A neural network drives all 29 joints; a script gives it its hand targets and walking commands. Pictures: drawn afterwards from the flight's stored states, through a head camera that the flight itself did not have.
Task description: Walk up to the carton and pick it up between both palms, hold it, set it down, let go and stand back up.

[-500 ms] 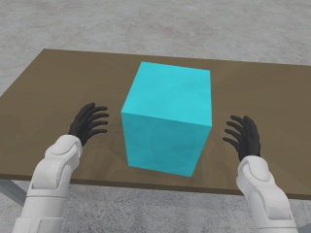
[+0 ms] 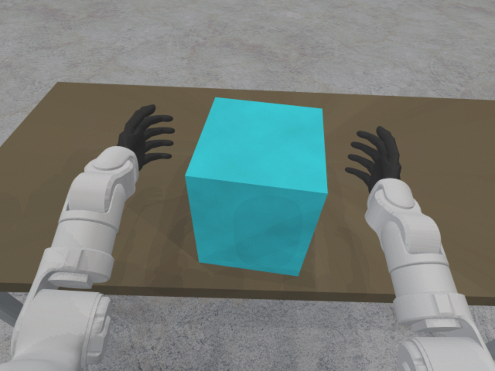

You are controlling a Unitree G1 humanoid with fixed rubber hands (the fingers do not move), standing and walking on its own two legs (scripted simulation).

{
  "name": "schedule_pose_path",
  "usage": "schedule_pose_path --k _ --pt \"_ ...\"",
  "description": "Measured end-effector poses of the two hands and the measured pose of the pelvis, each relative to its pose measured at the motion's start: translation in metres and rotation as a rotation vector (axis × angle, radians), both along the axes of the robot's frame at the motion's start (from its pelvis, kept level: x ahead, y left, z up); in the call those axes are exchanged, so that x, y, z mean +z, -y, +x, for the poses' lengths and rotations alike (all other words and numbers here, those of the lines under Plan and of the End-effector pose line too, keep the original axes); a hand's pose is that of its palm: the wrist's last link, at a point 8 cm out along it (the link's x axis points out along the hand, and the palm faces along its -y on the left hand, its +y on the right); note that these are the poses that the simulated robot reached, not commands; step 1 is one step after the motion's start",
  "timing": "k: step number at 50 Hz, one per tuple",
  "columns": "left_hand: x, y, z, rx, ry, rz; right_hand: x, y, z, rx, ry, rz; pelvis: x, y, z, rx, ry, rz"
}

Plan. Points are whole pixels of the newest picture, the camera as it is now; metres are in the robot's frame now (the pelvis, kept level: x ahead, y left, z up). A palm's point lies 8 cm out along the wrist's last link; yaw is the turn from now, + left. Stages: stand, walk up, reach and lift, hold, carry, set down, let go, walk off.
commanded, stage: reach and lift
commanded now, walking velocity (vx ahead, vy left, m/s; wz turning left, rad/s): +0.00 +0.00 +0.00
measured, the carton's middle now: (257, 189) +0.45 -0.04 +0.04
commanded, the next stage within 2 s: none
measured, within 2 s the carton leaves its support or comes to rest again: neither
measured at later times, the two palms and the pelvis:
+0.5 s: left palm (149, 111) +0.49 +0.13 +0.20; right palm (378, 140) +0.41 -0.22 +0.18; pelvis +0.01 -0.01 +0.00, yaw +0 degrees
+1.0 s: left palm (167, 169) +0.47 +0.12 +0.09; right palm (349, 190) +0.40 -0.20 +0.08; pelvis -0.01 -0.01 -0.01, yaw +0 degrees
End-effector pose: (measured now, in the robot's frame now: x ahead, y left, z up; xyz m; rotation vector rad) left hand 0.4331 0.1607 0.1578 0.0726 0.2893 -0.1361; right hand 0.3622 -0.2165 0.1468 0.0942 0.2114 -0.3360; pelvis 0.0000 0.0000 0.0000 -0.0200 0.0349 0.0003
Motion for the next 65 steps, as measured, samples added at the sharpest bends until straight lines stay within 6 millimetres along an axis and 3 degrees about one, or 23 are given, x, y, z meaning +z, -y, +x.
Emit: schedule_pose_path --k 16,29,34,41,45,65 --pt "0.023 0.013 0.036 0.021 0.013 0.009 0.022 -0.004 0.037 0.007 -0.006 0.002 0.0 0.004 0.006 0.011 -0.039 -0.009" --pt "0.038 0.033 0.058 0.019 0.018 0.008 0.036 0.001 0.054 -0.004 -0.038 -0.04 0.0 0.007 0.008 0.001 -0.08 -0.005" --pt "0.016 0.038 0.056 0.007 -0.005 0.018 0.018 -0.003 0.051 -0.002 -0.076 -0.045 0.001 0.009 0.007 -0.002 -0.075 -0.003" --pt "-0.046 0.04 0.037 0.011 -0.076 0.019 -0.038 -0.015 0.035 0.001 -0.131 -0.01 -0.001 0.011 0.003 -0.004 -0.102 -0.006" --pt "-0.068 0.039 0.031 0.04 -0.079 0.004 -0.06 -0.019 0.031 -0.007 -0.125 -0.001 -0.005 0.012 -0.002 -0.002 -0.172 -0.008" --pt "-0.079 0.05 0.035 0.02 -0.022 -0.007 -0.07 -0.019 0.031 -0.038 -0.102 -0.03 -0.016 0.009 -0.012 0.001 -0.281 -0.017"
